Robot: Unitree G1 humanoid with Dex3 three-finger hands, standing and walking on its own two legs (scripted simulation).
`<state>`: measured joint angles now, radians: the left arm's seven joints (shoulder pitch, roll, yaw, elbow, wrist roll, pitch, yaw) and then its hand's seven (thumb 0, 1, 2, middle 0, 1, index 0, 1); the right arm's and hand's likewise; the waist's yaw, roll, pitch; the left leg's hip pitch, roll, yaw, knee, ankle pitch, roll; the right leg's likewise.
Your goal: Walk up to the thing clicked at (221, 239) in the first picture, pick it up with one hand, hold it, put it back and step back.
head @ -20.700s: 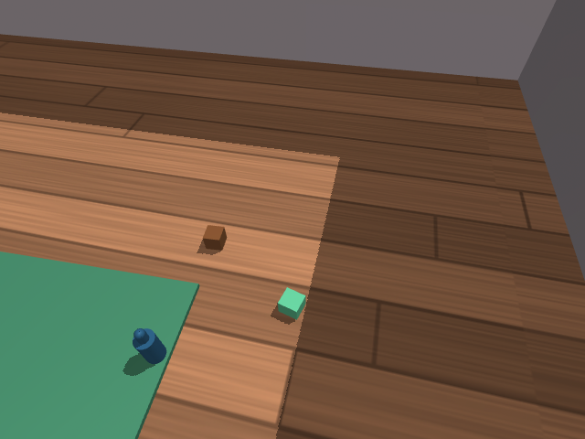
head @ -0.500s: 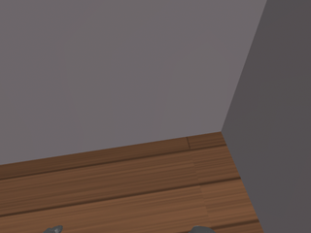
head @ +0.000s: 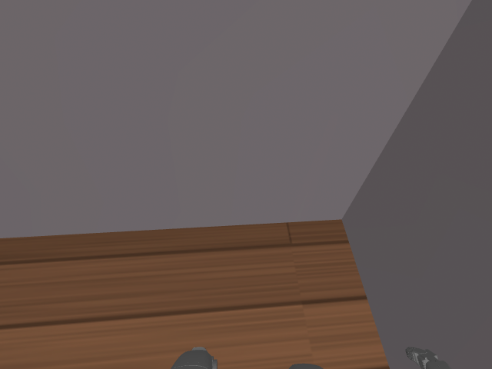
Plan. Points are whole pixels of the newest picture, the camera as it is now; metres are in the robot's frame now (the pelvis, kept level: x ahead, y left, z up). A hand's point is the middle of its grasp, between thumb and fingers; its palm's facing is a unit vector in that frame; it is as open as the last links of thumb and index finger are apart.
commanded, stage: walk up
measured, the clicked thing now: out of the picture -1.03 +0.88 -0.72
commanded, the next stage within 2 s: stand in 1.10 s
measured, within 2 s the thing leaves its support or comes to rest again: neither
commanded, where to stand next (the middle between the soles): +0.07 -0.01 m, yaw +1 degrees
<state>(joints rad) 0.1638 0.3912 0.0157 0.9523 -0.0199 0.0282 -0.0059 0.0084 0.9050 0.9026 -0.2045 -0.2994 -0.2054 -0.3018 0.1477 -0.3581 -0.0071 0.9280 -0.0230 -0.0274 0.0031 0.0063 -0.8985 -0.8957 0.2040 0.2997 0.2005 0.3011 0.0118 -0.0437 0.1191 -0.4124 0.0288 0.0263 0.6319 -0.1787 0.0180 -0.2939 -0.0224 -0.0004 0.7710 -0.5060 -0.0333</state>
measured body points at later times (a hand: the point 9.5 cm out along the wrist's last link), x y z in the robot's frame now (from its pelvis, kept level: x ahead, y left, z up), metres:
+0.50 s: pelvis +0.02 -0.01 +0.02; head +0.02 -0.02 +0.47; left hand +0.07 +0.29 -0.11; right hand +0.09 -0.31 -0.12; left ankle +0.10 +0.11 -0.72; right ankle -0.01 -0.15 -0.72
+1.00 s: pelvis +0.04 -0.01 +0.03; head +0.05 -0.01 +0.48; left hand +0.12 +0.29 -0.11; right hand +0.13 -0.30 -0.11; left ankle +0.10 +0.11 -0.72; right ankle -0.01 -0.15 -0.72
